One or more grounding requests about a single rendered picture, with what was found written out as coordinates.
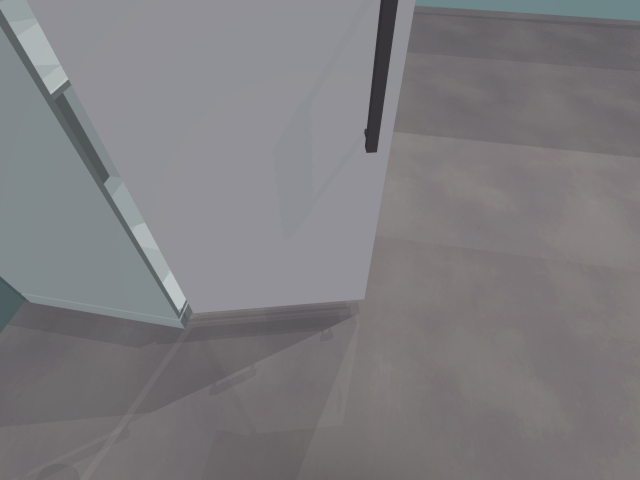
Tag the handle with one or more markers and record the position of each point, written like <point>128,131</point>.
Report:
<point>386,24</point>

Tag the fridge door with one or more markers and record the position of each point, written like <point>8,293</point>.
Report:
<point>237,127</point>

